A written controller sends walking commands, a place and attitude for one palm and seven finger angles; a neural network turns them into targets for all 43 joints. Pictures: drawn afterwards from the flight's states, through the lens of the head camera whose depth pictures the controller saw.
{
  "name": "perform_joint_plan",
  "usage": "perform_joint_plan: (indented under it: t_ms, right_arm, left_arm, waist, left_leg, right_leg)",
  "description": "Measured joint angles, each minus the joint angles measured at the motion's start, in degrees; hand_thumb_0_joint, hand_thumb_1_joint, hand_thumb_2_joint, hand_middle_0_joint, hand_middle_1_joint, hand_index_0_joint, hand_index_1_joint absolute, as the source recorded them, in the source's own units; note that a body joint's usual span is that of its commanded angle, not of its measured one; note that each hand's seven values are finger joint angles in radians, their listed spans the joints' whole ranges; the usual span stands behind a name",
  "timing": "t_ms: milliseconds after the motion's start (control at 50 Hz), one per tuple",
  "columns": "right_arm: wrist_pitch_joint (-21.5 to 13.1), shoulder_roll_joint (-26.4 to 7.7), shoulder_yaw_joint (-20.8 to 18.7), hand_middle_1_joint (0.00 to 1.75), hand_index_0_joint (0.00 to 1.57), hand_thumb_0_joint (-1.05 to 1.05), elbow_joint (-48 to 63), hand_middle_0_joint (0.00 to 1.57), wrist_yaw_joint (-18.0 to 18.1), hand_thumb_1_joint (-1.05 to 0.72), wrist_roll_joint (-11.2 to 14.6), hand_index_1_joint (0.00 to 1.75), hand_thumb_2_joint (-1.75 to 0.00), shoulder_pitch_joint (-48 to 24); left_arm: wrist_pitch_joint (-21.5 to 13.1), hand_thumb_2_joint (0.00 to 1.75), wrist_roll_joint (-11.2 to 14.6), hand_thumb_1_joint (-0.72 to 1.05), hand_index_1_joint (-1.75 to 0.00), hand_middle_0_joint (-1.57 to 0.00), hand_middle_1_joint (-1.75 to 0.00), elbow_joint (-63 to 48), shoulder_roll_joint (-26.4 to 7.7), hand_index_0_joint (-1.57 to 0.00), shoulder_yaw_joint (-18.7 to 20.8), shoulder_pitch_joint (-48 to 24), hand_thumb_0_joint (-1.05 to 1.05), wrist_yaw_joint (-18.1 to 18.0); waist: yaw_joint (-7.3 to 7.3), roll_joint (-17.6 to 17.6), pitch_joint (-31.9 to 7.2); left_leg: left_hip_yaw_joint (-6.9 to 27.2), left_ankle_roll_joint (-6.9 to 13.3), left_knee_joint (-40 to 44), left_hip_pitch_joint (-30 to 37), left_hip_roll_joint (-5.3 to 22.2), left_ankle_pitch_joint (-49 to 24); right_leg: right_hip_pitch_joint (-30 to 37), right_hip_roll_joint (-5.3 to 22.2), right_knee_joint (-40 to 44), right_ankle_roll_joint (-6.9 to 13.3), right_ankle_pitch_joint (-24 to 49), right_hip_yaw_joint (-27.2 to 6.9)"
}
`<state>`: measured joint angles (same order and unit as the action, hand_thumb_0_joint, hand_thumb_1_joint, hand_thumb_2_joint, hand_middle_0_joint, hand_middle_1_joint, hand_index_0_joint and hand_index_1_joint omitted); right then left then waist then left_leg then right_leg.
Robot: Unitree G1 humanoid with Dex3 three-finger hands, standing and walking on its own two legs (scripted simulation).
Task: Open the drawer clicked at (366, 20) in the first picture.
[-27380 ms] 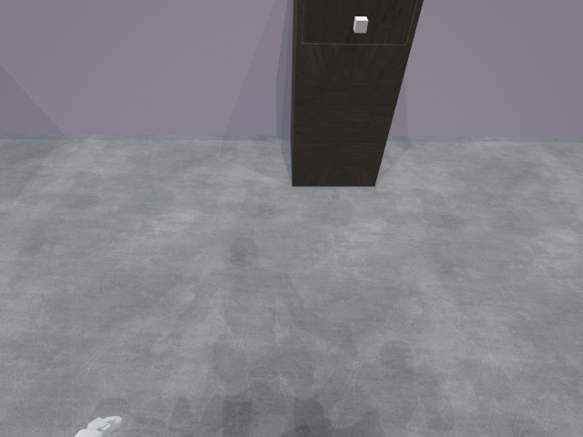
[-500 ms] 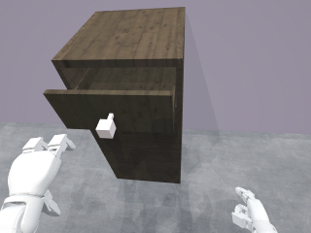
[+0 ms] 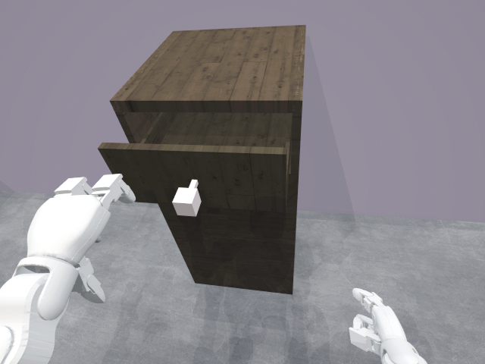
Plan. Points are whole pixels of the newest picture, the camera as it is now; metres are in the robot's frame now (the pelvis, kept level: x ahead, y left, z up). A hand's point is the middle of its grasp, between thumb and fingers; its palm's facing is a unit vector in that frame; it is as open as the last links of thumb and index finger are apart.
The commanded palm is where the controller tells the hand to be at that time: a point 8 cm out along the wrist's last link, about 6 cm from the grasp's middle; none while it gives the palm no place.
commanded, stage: lift the hand off the handle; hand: left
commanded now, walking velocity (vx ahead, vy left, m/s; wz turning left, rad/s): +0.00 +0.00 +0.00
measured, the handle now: (190, 194) +0.42 +0.19 +0.04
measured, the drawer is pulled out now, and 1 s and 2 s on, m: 0.13 0.13 0.13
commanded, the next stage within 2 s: draw the hand back to the body in 0.40 s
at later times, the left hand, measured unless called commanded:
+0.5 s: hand (102, 221) +0.24 +0.22 +0.18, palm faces +0.13 -0.07 -0.99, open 13.9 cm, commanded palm +0.18 +0.23 +0.25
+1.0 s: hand (71, 248) +0.19 +0.24 +0.18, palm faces +0.13 -0.02 -0.99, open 13.8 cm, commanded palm +0.15 +0.25 +0.24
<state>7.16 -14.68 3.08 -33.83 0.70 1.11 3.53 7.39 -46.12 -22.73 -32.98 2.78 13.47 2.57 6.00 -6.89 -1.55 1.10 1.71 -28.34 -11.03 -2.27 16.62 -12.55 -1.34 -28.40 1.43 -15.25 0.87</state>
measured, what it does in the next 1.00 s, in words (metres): stands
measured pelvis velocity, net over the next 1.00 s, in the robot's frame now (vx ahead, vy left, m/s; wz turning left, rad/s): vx -0.02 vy -0.01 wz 0.01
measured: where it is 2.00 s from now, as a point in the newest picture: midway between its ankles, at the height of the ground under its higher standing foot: outside the picture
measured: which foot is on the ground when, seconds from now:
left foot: down 0.00-1.00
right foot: down 0.00-1.00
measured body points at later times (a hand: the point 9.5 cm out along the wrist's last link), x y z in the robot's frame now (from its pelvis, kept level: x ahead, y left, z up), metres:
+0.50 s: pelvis -0.02 +0.01 +0.00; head -0.03 -0.04 +0.45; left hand +0.22 +0.22 +0.24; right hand +0.22 -0.18 -0.09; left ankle -0.02 +0.10 -0.74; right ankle +0.00 -0.10 -0.74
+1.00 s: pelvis -0.02 -0.01 +0.00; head -0.03 -0.05 +0.45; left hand +0.18 +0.24 +0.23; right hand +0.22 -0.21 -0.08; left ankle -0.02 +0.10 -0.74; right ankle +0.00 -0.10 -0.74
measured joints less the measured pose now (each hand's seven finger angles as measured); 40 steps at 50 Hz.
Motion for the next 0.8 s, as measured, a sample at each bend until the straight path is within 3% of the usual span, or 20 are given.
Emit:
perform_joint_plan:
  t_ms: [180, 260, 380, 520, 660, 800]
  right_arm:
    - [-1.30, -0.82, -0.11, 0.30, 0.20, 0.02, -0.02, 0.20, -0.45, -0.90, 0.00, 0.30, -0.90, 0.92]
    - [-1.40, -1.01, -0.39, 0.30, 0.20, 0.02, -0.65, 0.20, -1.14, -0.90, 0.43, 0.30, -0.90, 0.61]
    - [-1.62, -0.84, -0.23, 0.30, 0.20, 0.02, -0.93, 0.20, -1.82, -0.90, 0.88, 0.30, -0.90, -0.18]
    - [-1.27, 0.35, 0.77, 0.30, 0.20, 0.02, -0.13, 0.20, -2.61, -0.90, 0.71, 0.30, -0.90, -0.63]
    - [-1.28, 0.15, 0.74, 0.30, 0.20, 0.02, -0.02, 0.20, -3.01, -0.90, 0.75, 0.30, -0.90, 0.45]
    - [-1.70, -1.93, -0.28, 0.30, 0.20, 0.02, -0.07, 0.20, -2.08, -0.90, 0.80, 0.30, -0.90, 1.23]
  left_arm:
    - [-2.43, 0.30, 1.76, -0.49, -1.20, -0.32, -1.20, -4.51, -2.41, -0.32, 1.36, -1.13, 0.00, 1.89]
    - [-1.45, 0.30, 2.24, -0.49, -1.20, -0.32, -1.20, -4.37, -2.89, -0.32, 2.16, -3.72, 0.00, 2.54]
    - [1.32, 0.30, 2.08, -0.49, -1.20, -0.32, -1.20, -2.57, -1.68, -0.32, 0.16, -9.30, 0.00, 5.30]
    - [0.13, 0.30, 1.32, -0.49, -1.20, -0.32, -1.20, -2.76, -1.04, -0.32, -2.26, -9.12, 0.00, 7.38]
    - [-1.70, 0.30, 3.40, -0.49, -1.20, -0.32, -1.20, -3.83, -4.20, -0.32, 3.51, -4.76, 0.00, 5.80]
    - [-0.43, 0.30, 4.90, -0.49, -1.20, -0.32, -1.20, -4.00, -3.51, -0.32, 5.71, -1.47, 0.00, 6.47]
  waist:
    - [0.36, 0.38, 0.46]
    - [0.66, 0.24, 0.79]
    - [0.83, -0.33, 1.21]
    - [0.12, -0.39, 1.08]
    - [0.30, 0.01, 0.79]
    - [0.71, -0.18, 1.29]
  left_leg:
    - [-0.06, 0.33, 1.25, 1.23, -0.15, -1.02]
    - [0.00, 0.44, 1.69, 1.47, -0.38, -1.59]
    - [0.08, 0.61, 2.60, 1.36, -0.82, -2.73]
    - [-0.51, 0.47, 3.30, 1.34, -0.65, -3.23]
    - [-0.49, -0.14, 2.50, 1.21, 0.11, -2.59]
    - [0.54, -0.43, 1.51, 0.46, 0.23, -2.37]
  right_leg:
    - [1.58, 0.17, 1.98, -0.35, 1.40, -0.08]
    - [1.83, 0.41, 2.33, -0.48, 1.84, -0.02]
    - [1.54, 0.88, 2.66, -0.64, 2.59, 0.06]
    - [0.97, 0.70, 2.62, -0.47, 2.93, -0.52]
    - [0.96, -0.06, 2.24, 0.08, 2.61, -0.46]
    - [0.81, -0.16, 1.91, 0.33, 2.40, 0.61]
